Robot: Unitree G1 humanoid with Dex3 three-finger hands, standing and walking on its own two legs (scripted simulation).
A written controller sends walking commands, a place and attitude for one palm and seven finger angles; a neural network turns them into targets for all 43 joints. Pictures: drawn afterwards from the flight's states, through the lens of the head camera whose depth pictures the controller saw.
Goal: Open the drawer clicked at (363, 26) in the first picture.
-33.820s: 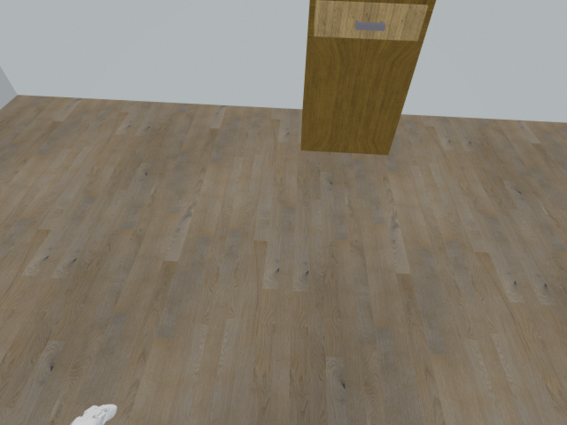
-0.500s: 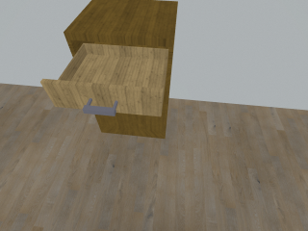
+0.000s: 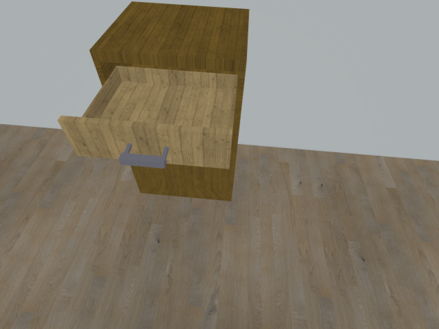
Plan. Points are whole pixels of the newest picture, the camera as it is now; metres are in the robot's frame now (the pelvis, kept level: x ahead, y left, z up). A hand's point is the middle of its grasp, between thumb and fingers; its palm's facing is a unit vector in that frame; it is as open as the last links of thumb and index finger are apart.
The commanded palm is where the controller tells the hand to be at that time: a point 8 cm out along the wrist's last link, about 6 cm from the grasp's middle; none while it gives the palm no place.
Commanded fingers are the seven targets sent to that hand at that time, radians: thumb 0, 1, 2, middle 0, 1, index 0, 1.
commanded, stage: let the arm hang, fingers relaxed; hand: left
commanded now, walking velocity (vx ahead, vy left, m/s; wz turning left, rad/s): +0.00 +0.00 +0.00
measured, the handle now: (145, 154) +0.54 +0.23 -0.06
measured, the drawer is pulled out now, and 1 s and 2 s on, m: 0.30 0.30 0.30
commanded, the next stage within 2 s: look to check the result in 0.06 s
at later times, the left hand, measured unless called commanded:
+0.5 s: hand out of the picture +0.00 +0.17 -0.18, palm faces +0.05 -0.98 -0.19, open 7.3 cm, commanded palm none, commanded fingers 0.00 0.90 0.90 -0.20 -0.30 -0.20 -0.30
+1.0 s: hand out of the picture +0.02 +0.16 -0.18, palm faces +0.05 -0.98 -0.19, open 7.3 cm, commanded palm none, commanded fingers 0.00 0.90 0.90 -0.20 -0.30 -0.20 -0.30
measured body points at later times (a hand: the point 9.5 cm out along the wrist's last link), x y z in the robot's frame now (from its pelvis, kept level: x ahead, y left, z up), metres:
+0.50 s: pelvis +0.01 +0.01 +0.00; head +0.03 +0.00 +0.45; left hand +0.00 +0.23 -0.16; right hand -0.01 -0.19 -0.16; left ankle +0.01 +0.12 -0.74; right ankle +0.02 -0.11 -0.74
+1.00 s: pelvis +0.02 +0.00 +0.00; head +0.05 -0.01 +0.45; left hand +0.02 +0.22 -0.16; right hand +0.01 -0.21 -0.16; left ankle +0.01 +0.12 -0.74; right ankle +0.02 -0.11 -0.74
